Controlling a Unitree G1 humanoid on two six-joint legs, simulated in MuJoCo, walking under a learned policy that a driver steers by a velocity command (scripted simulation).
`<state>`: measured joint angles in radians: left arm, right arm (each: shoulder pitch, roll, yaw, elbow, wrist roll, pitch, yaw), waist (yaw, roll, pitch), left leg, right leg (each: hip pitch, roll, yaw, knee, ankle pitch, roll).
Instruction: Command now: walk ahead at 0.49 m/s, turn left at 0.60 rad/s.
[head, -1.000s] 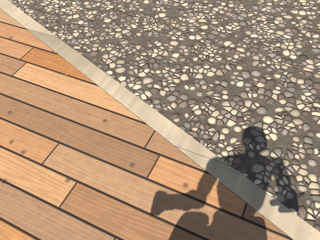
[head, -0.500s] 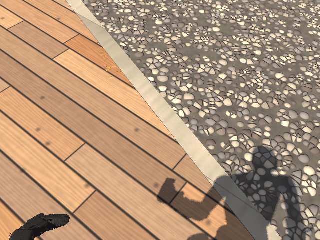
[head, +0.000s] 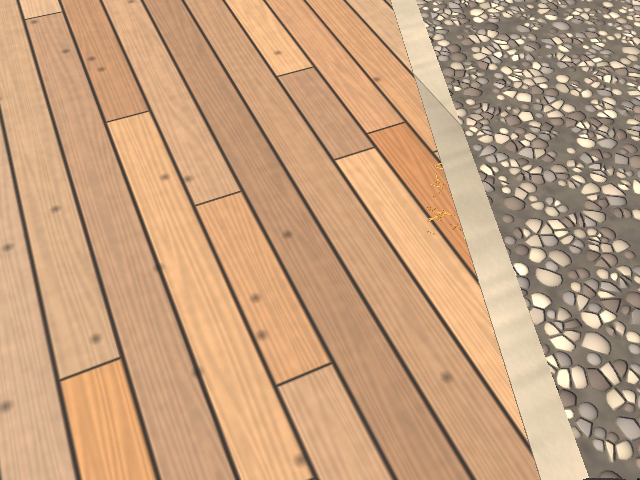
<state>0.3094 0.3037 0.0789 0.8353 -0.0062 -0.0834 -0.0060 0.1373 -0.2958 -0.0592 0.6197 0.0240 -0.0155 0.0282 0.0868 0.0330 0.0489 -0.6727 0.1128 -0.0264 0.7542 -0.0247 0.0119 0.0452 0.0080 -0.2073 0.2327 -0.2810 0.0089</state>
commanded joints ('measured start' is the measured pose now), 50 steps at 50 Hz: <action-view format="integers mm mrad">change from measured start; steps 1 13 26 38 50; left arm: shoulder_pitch -34 -119 -355 -60 86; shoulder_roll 189 142 113 68 167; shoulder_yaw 44 3 -9 -6 9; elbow -56 -159 -226 -114 -10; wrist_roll -19 10 -1 14 -23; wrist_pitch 3 -38 -33 -27 9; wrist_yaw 2 -4 -27 -14 -4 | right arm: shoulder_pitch -105 106 227 144 -167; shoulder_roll -50 -136 -167 -78 -40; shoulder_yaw -8 -42 -55 -17 14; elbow -104 -71 35 1 -78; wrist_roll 2 -25 3 -6 -2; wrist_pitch -14 -49 -33 -41 -67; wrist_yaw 20 -10 -51 -36 8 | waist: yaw -10 -78 -139 -71 0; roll -73 23 71 -139 -118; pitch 59 -119 -25 -57 12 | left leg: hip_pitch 29 586 502 17 115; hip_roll -14 76 28 -40 -65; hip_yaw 45 -387 -361 -99 11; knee -94 -507 -402 361 -199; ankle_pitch -18 -20 -124 -298 2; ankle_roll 30 282 185 4 7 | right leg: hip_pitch -24 -682 -506 -130 -76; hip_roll -289 -130 -21 -232 -251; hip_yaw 65 294 300 515 313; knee -75 896 279 -28 -56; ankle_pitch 337 -14 299 145 344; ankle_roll -153 -3 26 -214 -185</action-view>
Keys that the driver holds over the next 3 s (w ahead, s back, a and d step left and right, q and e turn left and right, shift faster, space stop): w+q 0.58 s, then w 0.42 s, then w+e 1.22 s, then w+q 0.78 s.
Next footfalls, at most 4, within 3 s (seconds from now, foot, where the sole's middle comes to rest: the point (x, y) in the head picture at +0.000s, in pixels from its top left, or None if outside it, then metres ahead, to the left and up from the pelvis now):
0.12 left None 0.24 0.14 -0.78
0.60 right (356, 435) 0.56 -0.01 -0.78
1.10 left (204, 362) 0.70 0.34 -0.78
1.62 right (287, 246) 1.05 0.20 -0.78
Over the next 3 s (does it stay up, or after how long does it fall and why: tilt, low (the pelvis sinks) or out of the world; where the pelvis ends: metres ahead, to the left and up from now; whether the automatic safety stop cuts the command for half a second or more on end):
stays up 1.59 0.23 -0.01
